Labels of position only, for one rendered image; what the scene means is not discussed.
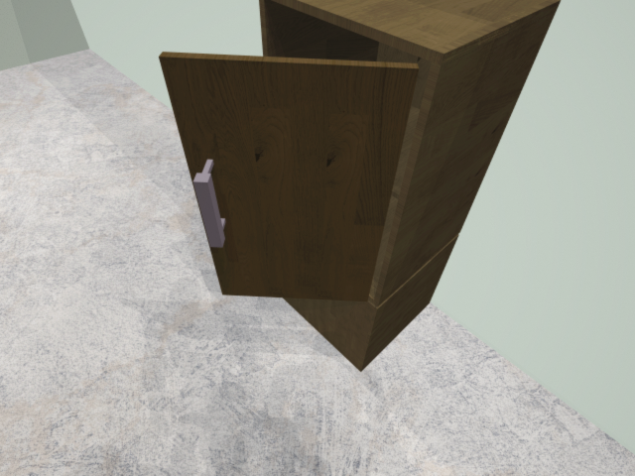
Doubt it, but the cupboard door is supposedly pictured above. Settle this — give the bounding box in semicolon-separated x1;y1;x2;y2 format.
159;52;419;301

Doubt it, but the handle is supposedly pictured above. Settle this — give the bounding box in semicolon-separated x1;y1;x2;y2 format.
193;160;226;248

